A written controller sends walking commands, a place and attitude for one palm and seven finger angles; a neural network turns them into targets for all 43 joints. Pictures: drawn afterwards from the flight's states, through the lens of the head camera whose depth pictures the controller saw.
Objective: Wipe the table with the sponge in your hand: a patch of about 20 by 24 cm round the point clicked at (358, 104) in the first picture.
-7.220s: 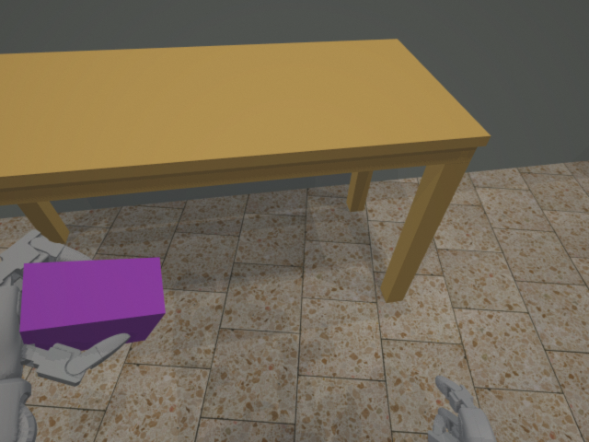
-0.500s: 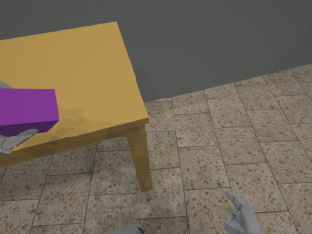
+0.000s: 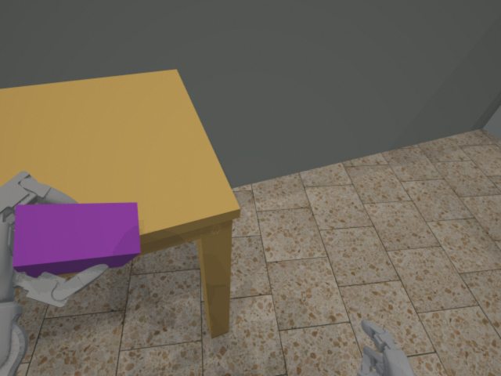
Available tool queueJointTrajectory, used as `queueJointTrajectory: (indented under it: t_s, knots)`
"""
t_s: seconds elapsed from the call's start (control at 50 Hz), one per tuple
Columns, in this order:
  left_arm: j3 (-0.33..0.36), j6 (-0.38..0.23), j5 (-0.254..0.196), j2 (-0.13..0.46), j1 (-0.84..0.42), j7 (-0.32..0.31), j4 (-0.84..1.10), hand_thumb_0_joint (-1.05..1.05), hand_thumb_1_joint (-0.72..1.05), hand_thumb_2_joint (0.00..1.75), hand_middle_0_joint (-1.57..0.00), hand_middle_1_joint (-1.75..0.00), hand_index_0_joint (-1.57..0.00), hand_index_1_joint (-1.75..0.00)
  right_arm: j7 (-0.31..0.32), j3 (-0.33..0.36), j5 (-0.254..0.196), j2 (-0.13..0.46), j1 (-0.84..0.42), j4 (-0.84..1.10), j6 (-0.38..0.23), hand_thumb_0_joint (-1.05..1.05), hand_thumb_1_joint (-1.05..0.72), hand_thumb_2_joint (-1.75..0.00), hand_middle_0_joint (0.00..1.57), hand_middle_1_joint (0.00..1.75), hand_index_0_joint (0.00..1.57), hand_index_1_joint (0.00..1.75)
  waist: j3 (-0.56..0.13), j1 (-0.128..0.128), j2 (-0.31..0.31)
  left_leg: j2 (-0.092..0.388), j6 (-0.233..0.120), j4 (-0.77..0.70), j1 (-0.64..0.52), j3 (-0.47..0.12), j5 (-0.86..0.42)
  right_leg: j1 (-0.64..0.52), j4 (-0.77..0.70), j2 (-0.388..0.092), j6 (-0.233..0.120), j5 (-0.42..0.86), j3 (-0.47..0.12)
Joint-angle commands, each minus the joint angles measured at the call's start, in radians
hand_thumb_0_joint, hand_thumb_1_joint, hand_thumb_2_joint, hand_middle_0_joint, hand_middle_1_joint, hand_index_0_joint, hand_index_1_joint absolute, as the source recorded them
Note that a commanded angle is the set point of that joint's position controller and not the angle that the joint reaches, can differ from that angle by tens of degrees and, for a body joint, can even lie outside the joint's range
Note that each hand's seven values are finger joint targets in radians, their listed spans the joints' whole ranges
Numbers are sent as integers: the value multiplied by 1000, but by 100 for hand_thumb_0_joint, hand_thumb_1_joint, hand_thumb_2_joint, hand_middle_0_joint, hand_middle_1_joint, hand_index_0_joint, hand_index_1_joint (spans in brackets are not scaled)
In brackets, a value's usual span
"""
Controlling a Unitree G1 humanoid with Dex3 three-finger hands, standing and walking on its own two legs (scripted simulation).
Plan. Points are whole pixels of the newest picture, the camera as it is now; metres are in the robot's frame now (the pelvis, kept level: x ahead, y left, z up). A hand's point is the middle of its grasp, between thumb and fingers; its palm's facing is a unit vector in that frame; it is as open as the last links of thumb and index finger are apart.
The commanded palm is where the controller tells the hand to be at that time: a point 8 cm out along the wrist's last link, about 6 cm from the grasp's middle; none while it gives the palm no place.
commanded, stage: come to a stop and stand still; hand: left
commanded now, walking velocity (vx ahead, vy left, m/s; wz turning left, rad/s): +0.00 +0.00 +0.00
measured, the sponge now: (95, 240) +0.23 +0.22 +0.15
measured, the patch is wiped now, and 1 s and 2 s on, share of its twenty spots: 0.00 0.00 0.00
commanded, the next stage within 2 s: look again from close up in 0.68 s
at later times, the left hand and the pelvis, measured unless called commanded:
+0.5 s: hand (66, 224) +0.26 +0.27 +0.14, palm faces +0.39 -0.85 -0.35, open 10.2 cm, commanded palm +0.19 +0.30 +0.17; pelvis +0.04 +0.02 +0.00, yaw +1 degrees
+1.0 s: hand (63, 240) +0.23 +0.26 +0.14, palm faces +0.42 -0.84 -0.34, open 10.2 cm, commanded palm +0.18 +0.29 +0.17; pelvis +0.03 +0.01 +0.00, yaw +2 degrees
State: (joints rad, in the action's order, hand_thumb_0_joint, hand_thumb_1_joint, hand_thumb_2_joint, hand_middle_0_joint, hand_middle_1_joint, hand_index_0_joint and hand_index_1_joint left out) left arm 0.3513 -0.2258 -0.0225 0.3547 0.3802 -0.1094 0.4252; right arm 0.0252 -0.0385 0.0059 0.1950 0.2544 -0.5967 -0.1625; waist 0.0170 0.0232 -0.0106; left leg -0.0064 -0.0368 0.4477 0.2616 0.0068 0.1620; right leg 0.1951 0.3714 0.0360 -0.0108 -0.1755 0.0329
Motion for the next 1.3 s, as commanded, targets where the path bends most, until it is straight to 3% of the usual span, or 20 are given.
queueJointTrajectory:
  t_s: [0.0, 0.06, 0.12, 0.14, 0.24, 0.3, 0.44, 0.56, 0.58, 0.68, 0.8, 0.92, 0.94, 0.96, 1.02, 1.18, 1.28]
  knots:
    - [65, -44, 5, 159, -81, -5, 158, 0, 10, 130, -120, -160, -120, -160, 18, 53, 3, 141, -117, 160, -35, 0, -90, -90, 20, 30, 20, 30, -51, 5, 65, 81, 10, -233, 36, -147, 263, -22, -45, -18, 4, -142, -50]
    - [119, -54, 7, 223, -170, -9, 246, 0, 10, 130, -120, -160, -120, -160, 26, 46, 14, 134, -139, 168, -32, 0, -90, -90, 20, 30, 20, 30, -76, 7, 100, 92, 7, -247, 33, -155, 240, -60, -4, -11, 5, -82, -42]
    - [111, -65, 6, 205, -165, -10, 286, 0, 10, 130, -120, -160, -120, -160, 27, 43, 18, 127, -135, 173, -39, 0, -90, -90, 20, 30, 20, 30, -119, 13, 141, 97, -2, -229, 36, -158, 218, -123, 16, -17, 0, -20, -48]
    - [111, -68, 3, 205, -155, -10, 291, 0, 10, 130, -120, -160, -120, -160, 26, 43, 18, 125, -135, 173, -43, 0, -90, -90, 20, 30, 20, 30, -125, 14, 126, 91, -1, -213, 28, -150, 193, -127, 11, -22, -1, -2, -49]
    - [77, -61, -7, 156, -99, -9, 269, 0, 10, 130, -120, -160, -120, -160, 18, 54, 16, 130, -123, 158, -47, 0, -90, -90, 20, 30, 20, 30, -184, 9, 73, 49, 30, -96, -89, -90, -90, -100, -21, -50, -12, 129, -61]
    - [54, -44, -10, 130, -68, -8, 218, 0, 10, 130, -120, -160, -120, -160, 17, 58, 10, 135, -120, 147, -33, 0, -90, -90, 20, 30, 20, 30, -177, 5, 76, 51, 50, -82, -119, -86, -201, -68, -20, -49, -10, 157, -55]
    - [89, -34, -20, 169, -65, -13, 246, 0, 10, 130, -120, -160, -120, -160, 31, 62, 1, 136, -142, 171, 5, 0, -90, -90, 20, 30, 20, 30, -183, 6, 67, 48, 50, -69, -96, -82, -268, -105, -11, -53, -7, 210, -46]
    - [124, -41, -28, 212, -36, -19, 341, 0, 10, 130, -120, -160, -120, -160, 34, 62, 4, 137, -142, 192, 9, 0, -90, -90, 20, 30, 20, 30, -212, 6, 141, 50, 61, -51, -110, -81, -373, -132, 28, -49, -6, 241, -29]
    - [109, -42, -31, 191, -26, -18, 343, 0, 10, 130, -120, -160, -120, -160, 32, 63, 2, 134, -134, 192, 9, 0, -90, -90, 20, 30, 20, 30, -218, 4, 133, 52, 66, -45, -119, -81, -397, -134, 34, -47, -8, 247, -27]
    - [106, -34, -35, 171, 19, -18, 274, 0, 10, 130, -120, -160, -120, -160, 32, 67, 0, 140, -123, 182, 15, 0, -90, -90, 20, 30, 20, 30, -188, 4, 114, 65, 68, -67, -87, -92, -312, -116, 24, -47, -6, 186, -35]
    - [75, -19, -32, 144, -14, -16, 173, 0, 10, 130, -120, -160, -120, -160, 43, 64, -4, 138, -137, 169, 23, 0, -90, -90, 20, 30, 20, 30, -119, 2, 22, 54, 37, -105, -28, -95, -14, -67, -51, -71, -7, 64, -75]
    - [53, -28, -14, 153, -118, -20, 214, 0, 10, 130, -120, -160, -120, -160, 48, 60, -2, 137, -148, 166, 15, 0, -90, -90, 20, 30, 20, 30, -81, -1, 75, 44, 20, -157, 0, -107, 145, -51, -82, -55, -4, -55, -74]
    - [50, -30, -13, 154, -129, -21, 224, 0, 10, 130, -120, -160, -120, -160, 46, 61, -2, 139, -146, 167, 12, 0, -90, -90, 20, 30, 20, 30, -73, -1, 65, 42, 19, -161, 9, -113, 157, -55, -86, -53, -4, -62, -73]
    - [64, -35, -10, 173, -153, -22, 254, 0, 10, 130, -120, -160, -120, -160, 46, 61, 1, 142, -153, 167, 11, 0, -90, -90, 20, 30, 20, 30, -77, -3, 104, 39, 22, -169, 17, -117, 168, -61, -79, -52, -4, -73, -68]
    - [78, -40, -10, 173, -92, -24, 238, 0, 10, 130, -120, -160, -120, -160, 44, 62, 0, 136, -142, 170, 5, 0, -90, -90, 20, 30, 20, 30, -90, 4, 96, 45, 17, -179, 25, -125, 178, -93, -67, -45, -3, -50, -65]
    - [85, -29, -28, 154, 11, -18, 205, 0, 10, 130, -120, -160, -120, -160, 37, 70, -3, 139, -128, 164, 9, 0, -90, -90, 20, 30, 20, 30, -142, 0, 47, 25, 27, -85, -27, -81, -38, -97, -72, -73, -9, 68, -72]
    - [77, -31, -30, 166, -7, -20, 225, 0, 10, 130, -120, -160, -120, -160, 34, 80, 1, 149, -131, 160, 11, 0, -90, -90, 20, 30, 20, 30, -135, -11, 37, 17, 4, -20, -4, -77, 36, -70, -59, -119, -26, -37, -109]
